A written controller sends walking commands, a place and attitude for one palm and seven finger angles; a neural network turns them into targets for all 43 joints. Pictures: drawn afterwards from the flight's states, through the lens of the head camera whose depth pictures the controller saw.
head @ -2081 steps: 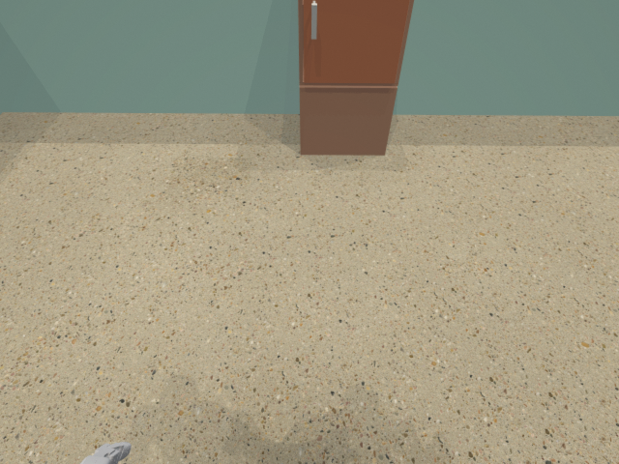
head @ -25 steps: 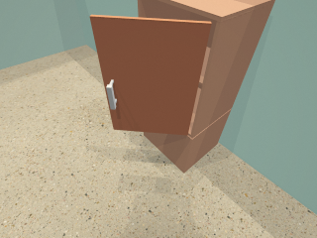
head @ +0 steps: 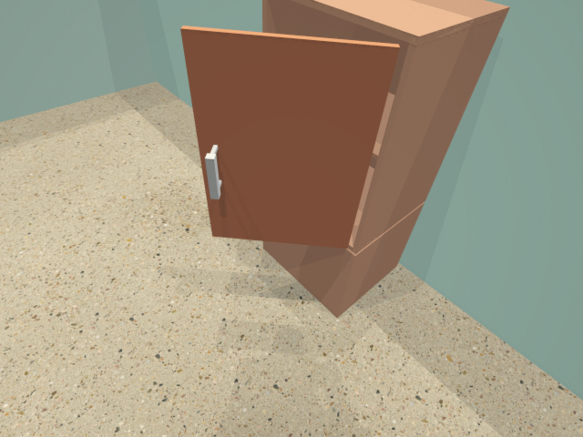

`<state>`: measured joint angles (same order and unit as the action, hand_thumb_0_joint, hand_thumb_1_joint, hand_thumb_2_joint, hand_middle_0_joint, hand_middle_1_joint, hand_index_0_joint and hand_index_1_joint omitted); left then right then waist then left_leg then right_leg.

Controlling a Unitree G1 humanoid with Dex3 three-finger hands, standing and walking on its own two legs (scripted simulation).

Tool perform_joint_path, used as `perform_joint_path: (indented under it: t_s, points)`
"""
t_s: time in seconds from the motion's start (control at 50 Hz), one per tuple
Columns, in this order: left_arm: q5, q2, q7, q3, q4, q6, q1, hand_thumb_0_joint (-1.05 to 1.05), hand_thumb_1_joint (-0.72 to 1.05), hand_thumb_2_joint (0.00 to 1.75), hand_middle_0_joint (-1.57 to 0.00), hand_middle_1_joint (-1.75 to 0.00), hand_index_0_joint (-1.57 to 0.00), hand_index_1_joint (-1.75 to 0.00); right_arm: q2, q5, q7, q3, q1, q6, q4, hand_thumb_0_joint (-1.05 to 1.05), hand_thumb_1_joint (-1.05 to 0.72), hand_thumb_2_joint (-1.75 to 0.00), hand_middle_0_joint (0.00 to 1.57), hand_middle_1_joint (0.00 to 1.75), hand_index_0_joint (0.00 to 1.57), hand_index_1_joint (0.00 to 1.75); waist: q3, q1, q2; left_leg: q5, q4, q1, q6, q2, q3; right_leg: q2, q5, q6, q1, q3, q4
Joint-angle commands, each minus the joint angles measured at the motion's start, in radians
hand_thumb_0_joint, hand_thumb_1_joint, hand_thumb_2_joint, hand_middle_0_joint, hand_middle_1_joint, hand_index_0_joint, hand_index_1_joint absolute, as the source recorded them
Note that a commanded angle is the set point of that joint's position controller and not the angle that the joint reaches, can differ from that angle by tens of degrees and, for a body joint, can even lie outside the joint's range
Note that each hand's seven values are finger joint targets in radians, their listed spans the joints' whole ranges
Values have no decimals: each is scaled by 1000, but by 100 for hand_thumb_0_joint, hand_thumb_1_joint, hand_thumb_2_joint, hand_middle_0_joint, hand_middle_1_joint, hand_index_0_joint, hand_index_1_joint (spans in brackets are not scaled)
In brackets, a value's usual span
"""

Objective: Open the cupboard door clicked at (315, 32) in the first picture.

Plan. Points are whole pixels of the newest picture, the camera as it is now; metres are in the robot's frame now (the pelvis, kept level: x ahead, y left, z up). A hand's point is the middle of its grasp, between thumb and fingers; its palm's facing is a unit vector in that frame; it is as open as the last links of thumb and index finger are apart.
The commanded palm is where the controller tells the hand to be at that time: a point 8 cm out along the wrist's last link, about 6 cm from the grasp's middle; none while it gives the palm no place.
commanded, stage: shuffle to correct the standing spot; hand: left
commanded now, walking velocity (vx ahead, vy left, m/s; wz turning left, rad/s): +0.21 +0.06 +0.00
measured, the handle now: (215, 172) +0.72 +0.23 -0.07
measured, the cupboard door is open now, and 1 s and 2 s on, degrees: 44 44 44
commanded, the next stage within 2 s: come to a stop and stand still in 0.82 s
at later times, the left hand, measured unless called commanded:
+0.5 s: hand out of the picture +0.15 +0.17 -0.15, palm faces -0.10 -0.99 -0.14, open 7.4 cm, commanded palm none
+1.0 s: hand out of the picture +0.15 +0.21 -0.19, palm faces +0.09 -0.98 -0.18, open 7.3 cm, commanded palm none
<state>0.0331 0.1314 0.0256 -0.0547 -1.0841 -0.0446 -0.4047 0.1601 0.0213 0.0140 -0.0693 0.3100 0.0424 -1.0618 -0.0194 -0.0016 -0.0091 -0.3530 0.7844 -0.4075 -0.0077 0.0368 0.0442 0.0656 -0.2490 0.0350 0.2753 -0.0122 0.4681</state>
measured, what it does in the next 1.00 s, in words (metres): walks ahead: left foot, then right foot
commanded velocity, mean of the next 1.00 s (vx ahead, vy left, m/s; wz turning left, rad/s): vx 0.15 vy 0.04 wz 0.00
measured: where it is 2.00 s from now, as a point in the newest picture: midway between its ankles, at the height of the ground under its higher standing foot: outside the picture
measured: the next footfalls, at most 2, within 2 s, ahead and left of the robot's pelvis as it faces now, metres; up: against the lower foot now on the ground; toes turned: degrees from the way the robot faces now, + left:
left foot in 0.06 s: +0.06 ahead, +0.08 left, +0.00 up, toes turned +0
right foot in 0.62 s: +0.12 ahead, -0.12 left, +0.00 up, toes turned -7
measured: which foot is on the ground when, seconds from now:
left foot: up 0.00-0.04, down 0.06-0.62, up 0.64-0.94, down 0.96-1.00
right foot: down 0.00-0.04, up 0.06-0.60, down 0.62-0.98, up 1.00-1.00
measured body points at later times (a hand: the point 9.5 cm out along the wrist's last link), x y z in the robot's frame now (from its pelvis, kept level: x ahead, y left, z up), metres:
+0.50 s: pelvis +0.04 +0.02 +0.01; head +0.06 +0.02 +0.46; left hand +0.16 +0.22 -0.14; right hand -0.08 -0.16 -0.14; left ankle +0.02 +0.08 -0.74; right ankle +0.06 -0.12 -0.70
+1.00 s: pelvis +0.19 +0.04 -0.01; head +0.22 +0.05 +0.44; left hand +0.14 +0.27 -0.17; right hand +0.28 -0.21 -0.15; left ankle +0.26 +0.13 -0.74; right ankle +0.08 -0.11 -0.72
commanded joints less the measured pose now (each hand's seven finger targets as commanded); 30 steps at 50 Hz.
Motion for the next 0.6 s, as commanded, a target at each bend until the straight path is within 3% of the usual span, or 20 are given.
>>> perform_joint_path:
  t_s: [0.0,0.02,0.04,0.06,0.08,0.1,0.14,0.2,0.26,0.3,0.36,0.46,0.5,0.54,0.56,0.58]
  points:
    - [0,126,10,-28,127,31,165,0,90,90,-20,-30,-20,-30,36,-1,-6,9,313,-49,-35,0,-90,-90,20,30,20,30,141,110,99,-144,-431,250,21,-79,-69,46,-298,-81,280,-45,145]
    - [-7,53,5,-17,129,28,76,0,90,90,-20,-30,-20,-30,110,8,4,0,280,-70,-17,0,-90,-90,20,30,20,30,215,60,412,-311,-643,207,44,-259,-425,-74,-285,-48,420,78,439]
    - [0,52,2,-16,144,33,114,0,90,90,-20,-30,-20,-30,154,5,19,-2,239,-74,7,0,-90,-90,20,30,20,30,296,51,359,-335,-733,76,112,-366,-560,-35,-232,-57,470,-11,592]
    - [1,73,-16,-26,167,47,121,0,90,90,-20,-30,-20,-30,146,5,23,7,164,-79,39,0,-90,-90,20,30,20,30,309,1,196,-370,-748,26,194,-383,-530,17,-140,-61,453,-32,634]
    - [6,67,-23,-30,144,48,121,0,90,90,-20,-30,-20,-30,118,10,20,14,112,-86,46,0,-90,-90,20,30,20,30,232,-12,114,-370,-738,2,187,-341,-516,23,-66,-56,399,-23,685]
    - [9,72,-24,-32,119,47,110,0,90,90,-20,-30,-20,-30,102,7,20,21,89,-95,44,0,-90,-90,20,30,20,30,209,-25,127,-312,-729,0,160,-313,-479,32,-13,-47,384,-28,713]
    - [2,70,-28,-29,108,45,92,0,90,90,-20,-30,-20,-30,87,0,21,22,102,-108,36,0,-90,-90,20,30,20,30,174,-27,71,-199,-712,45,141,-267,-364,36,60,-36,362,-21,698]
    - [-3,67,-35,-25,118,44,116,0,90,90,-20,-30,-20,-30,84,-1,27,15,162,-113,1,0,-90,-90,20,30,20,30,113,-6,54,-112,-688,183,154,-241,-297,25,61,-33,374,18,616]
    - [-2,64,-35,-20,155,48,197,0,90,90,-20,-30,-20,-30,68,4,31,13,240,-106,-31,0,-90,-90,20,30,20,30,98,37,53,-98,-678,306,190,-265,-318,24,8,-32,413,43,489]
    - [0,55,-36,-16,177,48,249,0,90,90,-20,-30,-20,-30,62,9,31,15,276,-102,-47,0,-90,-90,20,30,20,30,109,60,54,-99,-679,324,202,-278,-325,21,-25,-32,402,52,420]
    - [1,54,-37,-9,193,53,297,0,90,90,-20,-30,-20,-30,58,12,31,19,303,-102,-63,0,-90,-90,20,30,20,30,100,76,85,-35,-662,369,215,-286,-331,17,-70,-36,373,59,323]
    - [-1,46,-37,-4,200,60,329,0,90,90,-20,-30,-20,-30,70,14,30,19,294,-102,-72,0,-90,-90,20,30,20,30,80,75,91,128,-607,379,218,-291,-301,0,-120,-46,273,74,211]
    - [-5,37,-34,-5,188,64,294,0,90,90,-20,-30,-20,-30,73,13,28,21,268,-101,-70,0,-90,-90,20,30,20,30,64,52,97,215,-558,335,201,-272,-252,-14,-98,-49,159,90,115]
    - [-7,37,-28,-8,150,71,203,0,90,90,-20,-30,-20,-30,67,5,29,26,240,-99,-68,0,-90,-90,20,30,20,30,27,10,62,241,-462,243,154,-219,-188,-39,17,-58,-63,114,-33]
    - [-7,70,-20,-14,126,78,137,0,90,90,-20,-30,-20,-30,48,-2,24,28,225,-102,-62,0,-90,-90,20,30,20,30,5,-18,6,213,-379,118,119,-180,-139,7,64,-80,-243,55,-76]
    - [-5,118,-11,-24,93,88,29,0,90,90,-20,-30,-20,-30,19,-9,19,34,200,-110,-40,0,-90,-90,20,30,20,30,-28,-58,-103,106,-222,-78,74,-105,-47,163,47,-139,-456,-121,-98]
